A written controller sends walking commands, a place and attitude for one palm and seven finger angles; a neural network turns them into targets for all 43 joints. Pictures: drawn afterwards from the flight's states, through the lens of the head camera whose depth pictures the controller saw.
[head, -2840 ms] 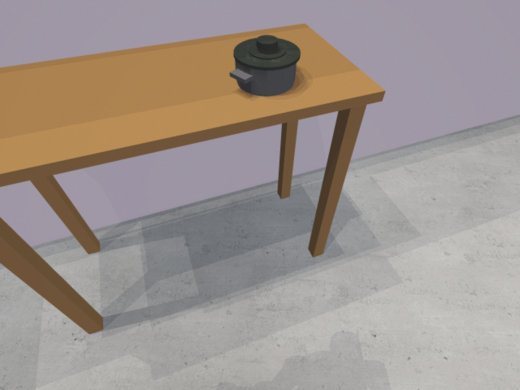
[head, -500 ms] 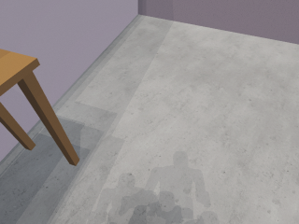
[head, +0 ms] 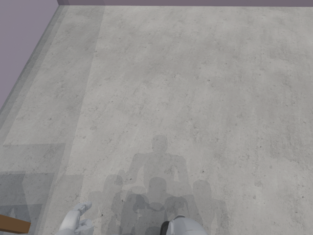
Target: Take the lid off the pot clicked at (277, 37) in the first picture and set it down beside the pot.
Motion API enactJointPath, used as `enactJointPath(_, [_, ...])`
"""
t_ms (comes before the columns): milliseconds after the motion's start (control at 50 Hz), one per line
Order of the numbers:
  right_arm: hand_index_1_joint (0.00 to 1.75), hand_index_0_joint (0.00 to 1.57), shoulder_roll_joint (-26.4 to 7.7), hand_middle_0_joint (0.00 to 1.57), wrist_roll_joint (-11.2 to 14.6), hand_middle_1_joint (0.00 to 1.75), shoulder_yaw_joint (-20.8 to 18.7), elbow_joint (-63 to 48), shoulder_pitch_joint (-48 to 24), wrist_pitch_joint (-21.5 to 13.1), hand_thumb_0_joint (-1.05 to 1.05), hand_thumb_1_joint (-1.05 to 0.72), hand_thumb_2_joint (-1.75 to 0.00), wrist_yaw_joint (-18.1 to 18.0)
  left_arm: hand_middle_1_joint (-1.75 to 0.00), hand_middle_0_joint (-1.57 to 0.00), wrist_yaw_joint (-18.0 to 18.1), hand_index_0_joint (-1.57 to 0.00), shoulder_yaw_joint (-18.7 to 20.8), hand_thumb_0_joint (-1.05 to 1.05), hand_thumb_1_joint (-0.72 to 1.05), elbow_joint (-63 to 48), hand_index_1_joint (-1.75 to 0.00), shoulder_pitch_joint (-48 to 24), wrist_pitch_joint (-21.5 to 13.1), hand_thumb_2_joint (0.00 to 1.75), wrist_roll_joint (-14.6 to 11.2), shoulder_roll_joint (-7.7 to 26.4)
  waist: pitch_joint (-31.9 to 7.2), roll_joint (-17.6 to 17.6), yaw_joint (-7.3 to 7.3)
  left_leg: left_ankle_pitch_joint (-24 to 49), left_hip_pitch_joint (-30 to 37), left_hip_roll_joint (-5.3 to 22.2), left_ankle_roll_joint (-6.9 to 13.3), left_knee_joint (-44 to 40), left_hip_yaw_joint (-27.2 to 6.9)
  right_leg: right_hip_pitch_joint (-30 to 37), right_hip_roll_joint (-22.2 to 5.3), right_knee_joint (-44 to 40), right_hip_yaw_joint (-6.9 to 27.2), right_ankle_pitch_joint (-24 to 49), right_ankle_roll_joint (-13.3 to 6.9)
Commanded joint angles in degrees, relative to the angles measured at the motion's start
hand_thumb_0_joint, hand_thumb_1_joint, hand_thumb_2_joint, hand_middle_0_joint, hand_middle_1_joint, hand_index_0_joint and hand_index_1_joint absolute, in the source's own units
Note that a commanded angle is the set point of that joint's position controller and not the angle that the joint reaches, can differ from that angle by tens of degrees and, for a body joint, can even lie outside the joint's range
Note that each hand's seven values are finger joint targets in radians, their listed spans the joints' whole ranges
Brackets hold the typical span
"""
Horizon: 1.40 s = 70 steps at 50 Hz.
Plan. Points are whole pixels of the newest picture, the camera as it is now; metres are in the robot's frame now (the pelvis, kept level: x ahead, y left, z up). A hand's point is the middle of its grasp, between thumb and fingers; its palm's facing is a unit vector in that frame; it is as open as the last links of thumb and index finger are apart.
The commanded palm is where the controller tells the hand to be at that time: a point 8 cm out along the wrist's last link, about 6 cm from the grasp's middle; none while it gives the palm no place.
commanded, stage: walk to a spot facing it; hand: left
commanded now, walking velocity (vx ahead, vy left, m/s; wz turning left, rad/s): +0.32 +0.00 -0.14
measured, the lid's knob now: out of the picture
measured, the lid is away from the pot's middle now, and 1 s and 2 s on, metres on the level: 0.00 0.00 0.00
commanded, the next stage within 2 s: turn to face it in 0.14 s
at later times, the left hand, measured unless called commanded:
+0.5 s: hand (84, 228) +0.16 +0.21 -0.16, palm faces +0.10 -0.98 -0.17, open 7.4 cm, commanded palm none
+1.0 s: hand (92, 201) +0.22 +0.19 -0.12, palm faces +0.36 -0.89 -0.27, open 7.4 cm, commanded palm none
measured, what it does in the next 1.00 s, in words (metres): walks ahead, turning left: left foot, then right foot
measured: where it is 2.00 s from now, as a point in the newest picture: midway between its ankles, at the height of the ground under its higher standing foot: (162, 233)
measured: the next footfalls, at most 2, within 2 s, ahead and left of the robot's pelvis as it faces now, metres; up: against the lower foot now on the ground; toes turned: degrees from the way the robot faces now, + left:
left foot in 0.40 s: +0.26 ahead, +0.12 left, +0.00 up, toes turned +7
right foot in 0.78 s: +0.30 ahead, -0.13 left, +0.00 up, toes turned +9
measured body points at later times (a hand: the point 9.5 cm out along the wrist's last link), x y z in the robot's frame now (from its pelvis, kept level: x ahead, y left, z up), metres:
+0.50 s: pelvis +0.18 +0.03 +0.02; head +0.18 +0.05 +0.47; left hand +0.16 +0.26 -0.14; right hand +0.26 -0.20 -0.11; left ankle +0.22 +0.12 -0.71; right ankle +0.12 -0.07 -0.66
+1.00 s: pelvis +0.21 -0.03 +0.03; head +0.23 -0.04 +0.48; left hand +0.21 +0.23 -0.10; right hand +0.36 -0.26 -0.12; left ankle +0.17 +0.09 -0.64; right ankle +0.26 -0.13 -0.71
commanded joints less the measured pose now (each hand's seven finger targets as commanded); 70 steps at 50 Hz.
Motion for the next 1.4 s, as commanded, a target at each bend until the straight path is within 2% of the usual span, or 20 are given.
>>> enactJointPath(0, [0.30, 0.20, -5.27, 0.20, -1.02, 0.30, -1.31, -6.01, -1.64, -1.38, 0.00, -0.90, -0.90, -0.44, -0.30, -0.20, 2.06, -0.20, 1.96, 0.00, 0.90, -0.32, -0.30, 8.15, -0.35, 0.90, 0.40, 8.05, -6.79, -1.38, 2.78, 8.10, -14.74, 2.72, 0.19, 3.54, -4.37, 8.40, -17.56, -27.19, 22.73, -9.52, -4.51])
enactJointPath(60, [0.30, 0.20, -3.11, 0.20, -1.22, 0.30, -1.11, -4.74, 1.99, -0.29, 0.00, -0.90, -0.90, -0.07, -0.30, -0.20, 2.26, -0.20, 1.84, 0.00, 0.90, 0.45, -0.30, 7.20, -0.71, 0.90, 0.93, 7.09, -8.25, -2.14, 0.22, 9.79, -11.12, 1.79, -0.63, -6.89, -2.43, 4.79, -13.91, -27.78, 16.34, -7.93, -3.84])
enactJointPath(200, [0.30, 0.20, -2.49, 0.20, -0.92, 0.30, -1.16, -8.47, -10.00, -1.26, 0.00, -0.90, -0.90, 1.01, -0.30, -0.20, 1.93, -0.20, 1.68, 0.00, 0.90, 3.45, -0.30, 13.37, -1.11, 0.90, 0.66, 6.46, -4.77, -3.15, 4.23, 11.65, -12.41, -1.29, -0.48, -26.61, -1.33, 11.30, -13.82, -29.08, 19.11, -9.34, -4.68])
enactJointPath(320, [0.30, 0.20, -2.36, 0.20, -0.44, 0.30, -0.21, -6.35, -10.00, -2.27, 0.00, -0.90, -0.90, 0.26, -0.30, -0.20, 2.74, -0.20, 1.05, 0.00, 0.90, 6.39, -0.30, 16.44, -1.04, 0.90, 0.17, 4.61, -6.26, -2.66, 3.55, 16.74, -1.26, -4.79, 0.79, -43.21, -0.42, 18.89, -13.07, -18.99, 11.88, 12.91, -0.68])
enactJointPath(340, [0.30, 0.20, -3.67, 0.20, -0.49, 0.30, -0.30, -5.03, -7.00, -2.49, 0.00, -0.90, -0.90, 0.15, -0.30, -0.20, 2.81, -0.20, 0.72, 0.00, 0.90, 6.93, -0.30, 17.12, -0.74, 0.90, 0.12, 3.87, -7.53, 1.33, 2.70, 23.62, 4.63, -4.31, 1.70, -46.61, -2.13, 17.30, -10.66, -12.34, 8.76, 14.26, 1.51])
enactJointPath(380, [0.30, 0.20, -11.37, 0.20, -0.90, 0.30, -1.77, -4.29, -0.84, -2.02, 0.00, -0.90, -0.90, -0.35, -0.30, -0.20, 3.03, -0.20, 0.09, 0.00, 0.90, 5.88, -0.30, 19.27, -0.58, 0.90, -0.18, 0.78, -11.40, 15.27, 1.64, 50.12, 18.53, 12.12, 12.22, -49.54, -20.99, 1.99, -1.87, 8.17, 0.73, -16.06, 7.55])
enactJointPath(420, [0.30, 0.20, -10.43, 0.20, -0.72, 0.30, -1.21, -4.07, -1.92, -1.27, 0.00, -0.90, -0.90, -1.36, -0.30, -0.20, 3.53, -0.20, 0.39, 0.00, 0.90, 4.43, -0.30, 13.15, 0.19, 0.90, 0.45, 2.52, -8.53, 12.88, 0.72, 47.85, 12.77, 13.92, 16.58, -53.10, -26.73, -4.51, -3.43, 22.64, 7.38, -24.86, 8.47])
enactJointPath(520, [0.30, 0.20, -10.21, 0.20, -0.32, 0.30, -1.90, -7.59, -10.57, -0.76, 0.00, -0.90, -0.90, -1.19, -0.30, -0.20, 3.10, -0.20, 1.19, 0.00, 0.90, 4.04, -0.30, 13.93, 2.20, 0.90, 0.35, 1.52, -11.03, 7.74, 3.96, 42.25, 6.18, 5.36, 12.47, -53.05, -16.55, -0.02, -4.46, 18.76, 7.92, -13.97, 10.61])
enactJointPath(700, [0.30, 0.20, -13.25, 0.20, -0.53, 0.30, -4.48, -10.71, -14.46, 1.65, 0.00, -0.90, -0.90, -0.63, -0.30, -0.20, 3.38, -0.20, 2.11, 0.00, 0.90, -0.07, -0.30, 12.74, 2.74, 0.90, 0.04, 2.51, -9.41, 9.90, 4.66, 26.38, -2.49, 1.79, 10.13, -49.70, -22.69, 11.54, -1.35, -3.07, 6.45, -8.00, 10.90])
enactJointPath(740, [0.30, 0.20, -10.85, 0.20, 0.19, 0.30, -4.46, -12.07, -15.81, 1.90, 0.00, -0.90, -0.90, -0.14, -0.30, -0.20, 3.89, -0.20, 2.96, 0.00, 0.90, -0.08, -0.30, 16.36, 1.77, 0.90, 0.45, 6.51, -10.01, 1.70, 6.97, 17.41, -11.91, -3.91, 5.29, -40.95, -19.06, 23.63, -6.88, -18.44, 11.39, -1.98, 9.70])
enactJointPath(760, [0.30, 0.20, -6.38, 0.20, 0.41, 0.30, -3.82, -13.66, -14.99, 1.90, 0.00, -0.90, -0.90, 0.14, -0.30, -0.20, 4.37, -0.20, 4.06, 0.00, 0.90, -0.68, -0.30, 16.84, 1.46, 0.90, 1.31, 12.37, -9.42, -14.86, 7.04, 0.39, -21.27, -12.14, 0.49, -27.09, -7.76, 27.39, -23.10, -24.82, 26.90, -1.37, 4.21])
enactJointPath(780, [0.30, 0.20, -7.72, 0.20, -0.35, 0.30, -4.20, -14.78, -16.10, 2.12, 0.00, -0.90, -0.90, 0.26, -0.30, -0.20, 4.12, -0.20, 3.90, 0.00, 0.90, -2.02, -0.30, 16.68, 2.05, 0.90, 0.89, 14.30, -8.83, -13.63, 7.68, -8.45, -20.10, -10.65, 0.28, -14.67, -7.72, 19.53, -29.79, -26.03, 29.38, -2.52, -0.94])
enactJointPath(860, [0.30, 0.20, -7.84, 0.20, -0.80, 0.30, -4.21, -12.41, -13.67, 3.43, 0.00, -0.90, -0.90, 1.59, -0.30, -0.20, 4.34, -0.20, 2.44, 0.00, 0.90, -5.14, -0.30, 6.14, 1.91, 0.90, 1.01, 8.09, -4.33, -8.98, 2.35, 2.11, -18.40, -6.11, -0.80, -2.16, -6.48, 11.92, -20.59, -23.09, 13.97, -0.68, 0.46])
enactJointPath(1000, [0.30, 0.20, -6.88, 0.20, -0.03, 0.30, -2.85, -15.39, -20.22, 3.25, 0.00, -0.90, -0.90, 2.10, -0.30, -0.20, 3.86, -0.20, 2.84, 0.00, 0.90, -3.73, -0.30, 12.84, 2.30, 0.90, 1.28, 12.06, -6.78, -10.16, 6.49, -0.16, -12.22, -7.56, -1.63, -21.41, -0.53, 19.57, -22.01, -18.07, 7.30, 16.84, -0.77])
enactJointPath(1100, [0.30, 0.20, -8.90, 0.20, 0.05, 0.30, -2.89, -15.54, -16.04, 2.31, 0.00, -0.90, -0.90, 1.89, -0.30, -0.20, 3.44, -0.20, 3.53, 0.00, 0.90, -3.86, -0.30, 11.62, 3.08, 0.90, 0.80, 12.91, -10.89, -10.14, 4.26, 8.94, -0.39, -8.26, -0.20, -41.18, 1.49, 18.89, -21.39, -9.37, 2.08, 16.63, 3.28])
enactJointPath(1120, [0.30, 0.20, -11.57, 0.20, -0.05, 0.30, -3.61, -14.71, -12.89, 1.87, 0.00, -0.90, -0.90, 1.88, -0.30, -0.20, 3.25, -0.20, 3.39, 0.00, 0.90, -4.02, -0.30, 11.80, 3.42, 0.90, 0.35, 11.83, -12.86, -3.94, 2.36, 16.61, 9.04, -6.30, 0.72, -48.63, -1.32, 12.95, -19.81, -1.94, -0.26, 11.55, 6.21])
enactJointPath(1140, [0.30, 0.20, -18.34, 0.20, -0.46, 0.30, -5.21, -14.92, -9.97, 1.49, 0.00, -0.90, -0.90, 1.57, -0.30, -0.20, 2.83, -0.20, 2.89, 0.00, 0.90, -5.83, -0.30, 11.41, 3.64, 0.90, 0.01, 8.39, -14.18, 13.93, 0.40, 31.61, 18.42, 8.00, 6.49, -52.37, -20.53, -2.39, -11.91, 11.45, -2.62, -11.67, 11.03])
enactJointPath(1160, [0.30, 0.20, -22.03, 0.20, -0.31, 0.30, -6.11, -13.72, -6.31, 1.90, 0.00, -0.90, -0.90, 1.22, -0.30, -0.20, 2.83, -0.20, 1.92, 0.00, 0.90, -8.47, -0.30, 6.96, 3.85, 0.90, 0.50, 6.67, -12.50, 18.89, -1.91, 44.00, 16.79, 16.27, 13.46, -52.92, -28.84, -9.93, -8.42, 20.97, 1.79, -28.03, 12.44])
enactJointPath(1260, [0.30, 0.20, -15.30, 0.20, -0.38, 0.30, -3.96, -15.68, -17.59, 1.30, 0.00, -0.90, -0.90, -0.02, -0.30, -0.20, 2.35, -0.20, 2.86, 0.00, 0.90, -4.02, -0.30, 9.26, 4.30, 0.90, 0.61, 7.85, -9.12, 10.61, 3.74, 28.04, 4.50, 3.42, 9.90, -53.85, -17.91, -5.34, -7.56, 26.08, 8.51, -10.41, 12.27])
enactJointPath(1380, [0.30, 0.20, -16.00, 0.20, -0.50, 0.30, -4.67, -14.40, -14.54, 1.80, 0.00, -0.90, -0.90, -0.03, -0.30, -0.20, 2.89, -0.20, 2.32, 0.00, 0.90, -5.34, -0.30, 6.68, 4.19, 0.90, 0.12, 7.01, -9.97, 8.54, 1.91, 27.54, 7.15, 3.71, 12.04, -52.86, -23.33, -2.40, -4.87, 13.58, 8.94, -13.61, 12.41])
